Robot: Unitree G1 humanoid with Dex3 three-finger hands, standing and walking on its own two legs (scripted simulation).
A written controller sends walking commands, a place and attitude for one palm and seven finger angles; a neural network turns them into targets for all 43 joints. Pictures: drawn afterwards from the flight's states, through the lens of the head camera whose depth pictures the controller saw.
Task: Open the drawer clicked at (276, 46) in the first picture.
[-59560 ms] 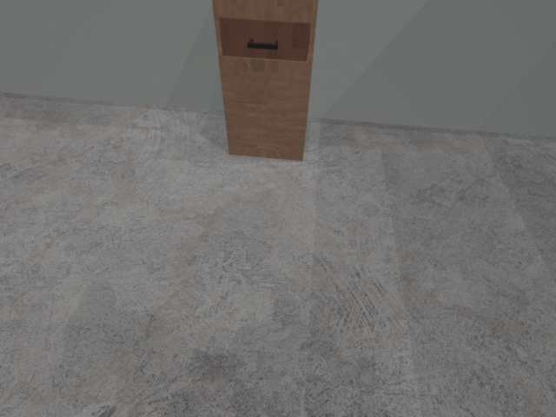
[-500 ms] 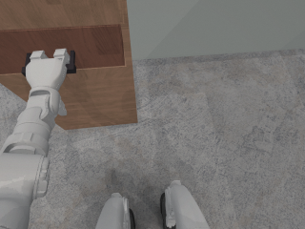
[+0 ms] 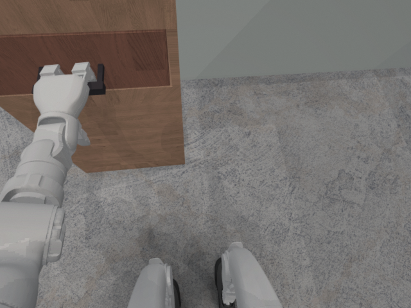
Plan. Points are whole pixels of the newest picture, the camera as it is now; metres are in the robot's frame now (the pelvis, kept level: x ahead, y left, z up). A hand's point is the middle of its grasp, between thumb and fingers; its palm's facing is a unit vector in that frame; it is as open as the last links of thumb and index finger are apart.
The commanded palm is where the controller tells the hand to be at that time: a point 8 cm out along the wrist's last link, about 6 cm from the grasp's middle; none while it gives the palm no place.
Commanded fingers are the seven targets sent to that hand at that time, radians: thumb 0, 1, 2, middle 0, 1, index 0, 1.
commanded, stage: close the thumb around the handle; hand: left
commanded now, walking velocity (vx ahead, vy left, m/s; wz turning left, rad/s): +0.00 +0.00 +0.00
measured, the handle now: (71, 80) +0.57 +0.23 +0.00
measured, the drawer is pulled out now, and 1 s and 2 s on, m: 0.00 0.02 0.15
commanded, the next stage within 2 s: pull the drawer open in 0.50 s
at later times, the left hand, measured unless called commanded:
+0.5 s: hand (77, 107) +0.52 +0.22 -0.02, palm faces -0.08 -0.03 -1.00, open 5.2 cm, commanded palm +0.51 +0.21 +0.03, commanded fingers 0.00 0.90 0.90 -0.40 -1.35 -0.40 -1.35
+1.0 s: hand (77, 117) +0.50 +0.22 -0.02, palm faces -0.07 -0.06 -1.00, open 5.1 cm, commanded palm +0.46 +0.22 +0.03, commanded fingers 0.00 0.90 0.90 -0.40 -1.35 -0.40 -1.35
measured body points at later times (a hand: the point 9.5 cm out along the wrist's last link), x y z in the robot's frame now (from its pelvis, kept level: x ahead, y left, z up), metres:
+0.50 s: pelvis +0.00 +0.00 +0.00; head +0.17 +0.00 +0.42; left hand +0.52 +0.22 +0.03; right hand +0.00 -0.27 -0.13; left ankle +0.00 +0.09 -0.62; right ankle +0.05 -0.11 -0.62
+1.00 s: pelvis +0.03 +0.00 +0.02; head +0.18 +0.00 +0.44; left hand +0.49 +0.22 +0.03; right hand +0.04 -0.27 -0.12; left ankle +0.00 +0.09 -0.62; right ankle +0.05 -0.11 -0.62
